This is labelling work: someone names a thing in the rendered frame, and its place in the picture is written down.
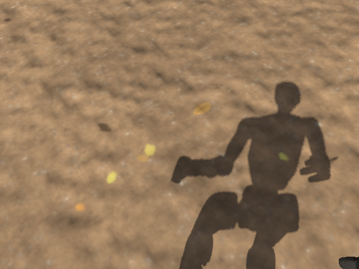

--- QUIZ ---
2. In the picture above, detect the robot right hand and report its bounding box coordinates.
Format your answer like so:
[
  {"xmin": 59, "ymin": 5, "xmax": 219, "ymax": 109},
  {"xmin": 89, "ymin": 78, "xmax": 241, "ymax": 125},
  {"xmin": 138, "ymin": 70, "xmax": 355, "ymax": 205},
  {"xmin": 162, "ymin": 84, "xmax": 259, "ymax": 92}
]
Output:
[{"xmin": 339, "ymin": 257, "xmax": 359, "ymax": 269}]

